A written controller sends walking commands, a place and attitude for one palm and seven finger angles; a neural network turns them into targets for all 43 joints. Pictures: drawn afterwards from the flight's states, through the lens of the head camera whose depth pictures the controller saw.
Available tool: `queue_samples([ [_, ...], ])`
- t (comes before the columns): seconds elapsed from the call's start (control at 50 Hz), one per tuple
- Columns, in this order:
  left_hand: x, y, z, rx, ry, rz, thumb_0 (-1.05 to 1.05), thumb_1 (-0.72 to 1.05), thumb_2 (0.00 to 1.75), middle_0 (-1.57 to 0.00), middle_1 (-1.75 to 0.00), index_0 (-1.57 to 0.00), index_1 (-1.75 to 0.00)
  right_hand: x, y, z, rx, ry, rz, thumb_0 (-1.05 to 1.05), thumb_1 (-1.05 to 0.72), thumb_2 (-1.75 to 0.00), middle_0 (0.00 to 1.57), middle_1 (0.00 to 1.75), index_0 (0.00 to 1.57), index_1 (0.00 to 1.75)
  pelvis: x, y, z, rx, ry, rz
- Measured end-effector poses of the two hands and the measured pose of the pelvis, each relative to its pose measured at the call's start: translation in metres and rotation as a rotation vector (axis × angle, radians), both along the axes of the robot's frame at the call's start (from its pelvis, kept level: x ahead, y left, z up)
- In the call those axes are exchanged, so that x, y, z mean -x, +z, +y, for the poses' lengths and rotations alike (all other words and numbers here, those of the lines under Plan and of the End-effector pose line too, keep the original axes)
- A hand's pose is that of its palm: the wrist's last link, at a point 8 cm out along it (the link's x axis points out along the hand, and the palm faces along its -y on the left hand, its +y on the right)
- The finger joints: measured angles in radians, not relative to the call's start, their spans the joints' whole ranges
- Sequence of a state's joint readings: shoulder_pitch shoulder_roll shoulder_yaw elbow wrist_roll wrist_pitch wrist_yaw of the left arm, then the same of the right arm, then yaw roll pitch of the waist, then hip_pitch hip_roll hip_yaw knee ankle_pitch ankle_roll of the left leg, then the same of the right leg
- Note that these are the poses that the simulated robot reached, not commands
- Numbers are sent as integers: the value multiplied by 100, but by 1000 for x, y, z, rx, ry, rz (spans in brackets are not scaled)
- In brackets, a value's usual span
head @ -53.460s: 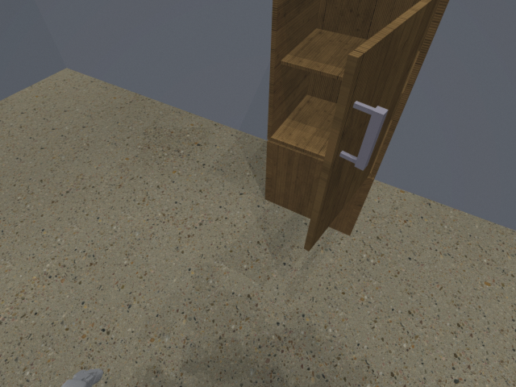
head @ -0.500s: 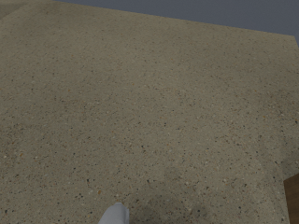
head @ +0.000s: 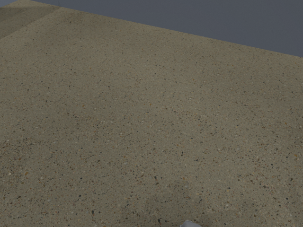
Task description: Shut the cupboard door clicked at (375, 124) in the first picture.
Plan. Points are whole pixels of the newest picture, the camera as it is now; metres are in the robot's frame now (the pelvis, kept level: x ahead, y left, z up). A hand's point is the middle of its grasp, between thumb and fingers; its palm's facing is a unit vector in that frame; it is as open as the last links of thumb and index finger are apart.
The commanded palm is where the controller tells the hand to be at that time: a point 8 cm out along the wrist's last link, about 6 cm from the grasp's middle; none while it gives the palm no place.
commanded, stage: turn to face it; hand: left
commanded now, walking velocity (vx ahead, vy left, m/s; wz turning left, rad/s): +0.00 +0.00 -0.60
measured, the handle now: out of the picture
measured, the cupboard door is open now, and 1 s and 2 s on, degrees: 19 19 19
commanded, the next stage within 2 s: none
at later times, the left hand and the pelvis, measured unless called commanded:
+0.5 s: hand (93, 208) +0.20 +0.20 -0.18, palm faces -0.21 -0.96 -0.21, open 7.4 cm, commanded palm none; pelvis +0.07 +0.02 +0.00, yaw -17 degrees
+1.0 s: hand (126, 190) +0.25 +0.10 -0.16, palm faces -0.54 -0.80 -0.26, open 7.4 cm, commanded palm none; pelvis +0.07 -0.01 +0.00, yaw -35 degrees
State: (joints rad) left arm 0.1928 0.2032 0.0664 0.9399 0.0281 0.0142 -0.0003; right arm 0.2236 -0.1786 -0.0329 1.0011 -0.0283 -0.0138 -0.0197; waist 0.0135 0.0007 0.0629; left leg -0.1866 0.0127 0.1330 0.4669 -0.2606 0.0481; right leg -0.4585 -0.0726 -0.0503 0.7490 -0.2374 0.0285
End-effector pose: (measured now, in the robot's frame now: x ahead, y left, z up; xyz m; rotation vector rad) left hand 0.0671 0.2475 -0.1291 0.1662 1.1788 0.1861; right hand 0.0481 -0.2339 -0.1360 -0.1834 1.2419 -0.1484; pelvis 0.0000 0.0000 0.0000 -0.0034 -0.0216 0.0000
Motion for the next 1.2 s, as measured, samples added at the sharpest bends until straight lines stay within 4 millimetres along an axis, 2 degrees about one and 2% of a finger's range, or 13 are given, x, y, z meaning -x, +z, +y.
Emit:
queue_samples([
  [0.06,-26,-5,-16,1,-45,6,0,91,90,-20,-30,-19,-30,3,-14,-10,-19,-61,39,0,-92,-90,20,30,20,30,-21,-8,-10,-14,-45,-4],
  [0.12,-42,-13,-30,2,-86,32,0,91,90,-20,-30,-20,-30,0,-27,-20,-24,-117,68,0,-92,-90,20,30,20,30,-34,-16,-15,-3,-84,10],
  [0.22,-53,-13,-40,20,-108,91,0,91,90,-20,-30,-20,-30,-15,-13,-25,-1,-160,61,0,-91,-90,20,30,20,30,-47,-7,-13,1,-125,28],
  [0.34,-74,-17,-25,30,-146,115,0,91,90,-21,-30,-20,-30,-43,4,-18,32,-198,-28,0,-91,-90,20,30,20,30,-60,-4,-1,-8,-192,38],
  [0.42,-99,-27,-6,33,-187,114,1,91,90,-21,-30,-20,-30,-52,7,-8,67,-225,-98,0,-91,-90,20,30,20,30,-69,-12,15,6,-244,35],
  [0.52,-142,-13,5,10,-268,68,1,91,90,-20,-30,-20,-30,-36,17,3,71,-265,-88,0,-91,-90,20,30,20,30,-74,-2,19,20,-314,20],
  [0.6,-175,1,-2,-12,-338,22,1,91,90,-20,-30,-20,-30,-13,16,3,62,-331,-60,0,-90,-90,20,30,20,30,-76,2,18,28,-371,18],
  [0.7,-208,10,-31,-43,-452,-19,1,91,90,-20,-30,-19,-30,25,2,-7,35,-434,-21,0,-90,-90,20,30,20,30,-74,-3,7,16,-443,20],
  [0.76,-223,9,-56,-63,-524,-63,1,91,90,-20,-30,-19,-30,50,-15,-19,15,-496,4,0,-90,-90,20,30,20,30,-72,-15,-7,-11,-480,22],
  [0.84,-222,11,-80,-75,-578,-71,0,91,90,-20,-30,-20,-30,71,-23,-32,19,-556,51,0,-91,-90,20,30,20,30,-67,-15,-11,-9,-525,26],
  [1.04,-209,2,-103,-28,-662,38,0,90,90,-21,-30,-20,-30,61,6,-38,57,-640,-44,0,-91,-90,20,30,20,30,-72,-2,-13,-39,-641,34],
  [1.14,-224,-15,-100,-4,-693,66,1,90,90,-21,-30,-20,-30,53,9,-28,104,-675,-95,0,-91,-90,20,30,20,30,-85,-11,-3,-20,-706,56],
  [1.2,-238,-19,-101,-7,-731,74,1,90,90,-21,-30,-20,-30,58,12,-15,110,-692,-86,0,-91,-90,20,30,20,30,-86,-11,-1,-21,-746,42],
])
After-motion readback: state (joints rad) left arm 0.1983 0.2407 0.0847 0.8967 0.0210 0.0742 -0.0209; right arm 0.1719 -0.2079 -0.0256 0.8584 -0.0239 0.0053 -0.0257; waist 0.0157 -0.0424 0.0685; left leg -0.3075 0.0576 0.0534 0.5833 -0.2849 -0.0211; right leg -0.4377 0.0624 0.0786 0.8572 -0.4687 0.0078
